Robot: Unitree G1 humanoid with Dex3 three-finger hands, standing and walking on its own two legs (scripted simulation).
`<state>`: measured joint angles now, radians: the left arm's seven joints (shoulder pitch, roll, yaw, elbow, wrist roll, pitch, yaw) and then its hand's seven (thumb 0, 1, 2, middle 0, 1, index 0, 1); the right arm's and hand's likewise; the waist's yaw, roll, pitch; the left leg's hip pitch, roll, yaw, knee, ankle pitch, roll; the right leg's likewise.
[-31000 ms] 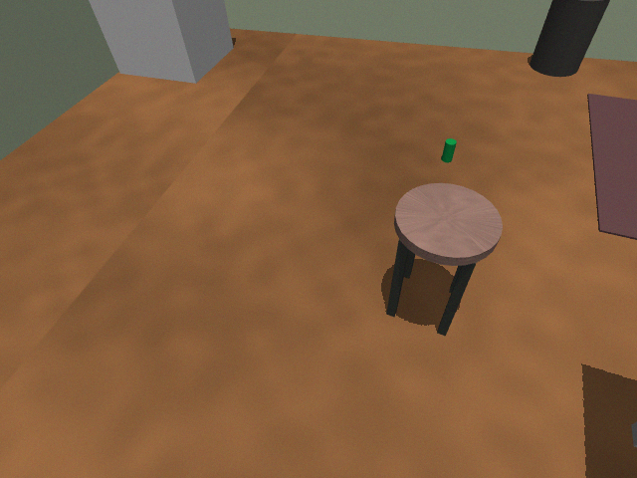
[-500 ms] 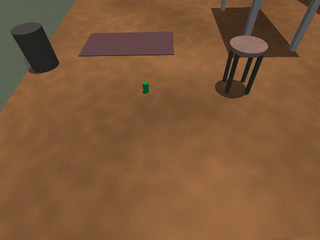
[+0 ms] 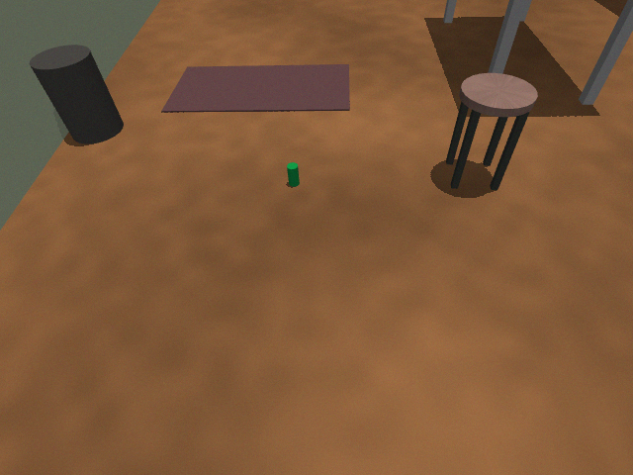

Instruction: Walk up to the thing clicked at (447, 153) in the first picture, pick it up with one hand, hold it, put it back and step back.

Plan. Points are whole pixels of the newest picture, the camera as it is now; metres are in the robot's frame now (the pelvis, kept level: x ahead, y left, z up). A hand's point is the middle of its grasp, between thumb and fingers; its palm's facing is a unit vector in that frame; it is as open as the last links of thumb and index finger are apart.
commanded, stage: stand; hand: left
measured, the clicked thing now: (293, 174) +1.53 +0.20 -0.73
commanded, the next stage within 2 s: walk up in 0.70 s
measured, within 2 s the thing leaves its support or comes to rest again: neither
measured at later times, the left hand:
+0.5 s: hand out of the picture +0.07 +0.25 -0.16, palm faces -0.04 -0.94 -0.35, open 7.3 cm
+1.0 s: hand out of the picture +0.13 +0.25 -0.14, palm faces -0.05 -0.89 -0.45, open 7.3 cm
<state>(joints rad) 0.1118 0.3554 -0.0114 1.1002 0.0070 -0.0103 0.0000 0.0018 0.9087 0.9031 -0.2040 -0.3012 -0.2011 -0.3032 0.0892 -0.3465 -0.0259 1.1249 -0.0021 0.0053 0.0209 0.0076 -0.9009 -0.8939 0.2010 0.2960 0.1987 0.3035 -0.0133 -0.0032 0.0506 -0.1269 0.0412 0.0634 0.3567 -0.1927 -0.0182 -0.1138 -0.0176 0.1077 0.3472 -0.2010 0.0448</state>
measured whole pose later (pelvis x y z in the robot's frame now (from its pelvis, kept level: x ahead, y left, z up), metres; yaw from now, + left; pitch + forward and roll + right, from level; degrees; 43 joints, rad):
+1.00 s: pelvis +0.06 -0.05 -0.02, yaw -3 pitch -2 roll +0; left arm 0.25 0.45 0.09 0.98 0.03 -0.07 -0.07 0.00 0.91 0.90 -0.20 -0.30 -0.20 -0.30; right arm 0.26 -0.45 -0.11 1.02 -0.04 0.01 0.06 0.01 -0.90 -0.89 0.20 0.30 0.20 0.30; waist 0.01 0.05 0.02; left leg -0.23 0.09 -0.01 0.82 -0.54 0.03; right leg -0.31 -0.03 -0.06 0.63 -0.27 -0.01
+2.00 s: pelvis +0.51 -0.04 -0.01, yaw -1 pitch -2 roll -1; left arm 0.28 0.38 0.03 0.86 0.00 -0.10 -0.05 0.00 0.91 0.90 -0.21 -0.30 -0.20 -0.30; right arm 0.29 -0.43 -0.05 0.88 0.00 -0.04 0.07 0.01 -0.90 -0.89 0.20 0.30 0.20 0.30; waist 0.02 0.08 0.07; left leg -0.45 0.05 -0.01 1.00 -0.37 0.02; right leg -0.23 -0.03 -0.08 0.52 -0.24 -0.01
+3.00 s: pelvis +0.89 +0.01 -0.01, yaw -2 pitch -2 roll -2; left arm 0.31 0.41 0.04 0.84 0.01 -0.07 -0.06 0.00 0.90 0.90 -0.21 -0.30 -0.20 -0.30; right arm 0.30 -0.42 -0.06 0.89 -0.02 -0.04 0.08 0.01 -0.90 -0.89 0.20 0.30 0.20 0.30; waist 0.03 0.03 0.06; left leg -0.45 0.10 0.03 0.66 -0.24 0.00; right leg -0.18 -0.03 -0.08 0.52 -0.31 -0.01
